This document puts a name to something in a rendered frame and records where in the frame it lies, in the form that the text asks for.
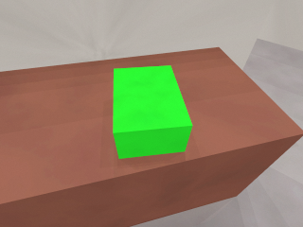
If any pedestal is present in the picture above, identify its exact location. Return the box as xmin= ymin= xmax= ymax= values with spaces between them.
xmin=0 ymin=47 xmax=303 ymax=227

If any carton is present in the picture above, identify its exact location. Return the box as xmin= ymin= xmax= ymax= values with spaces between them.
xmin=113 ymin=65 xmax=193 ymax=159

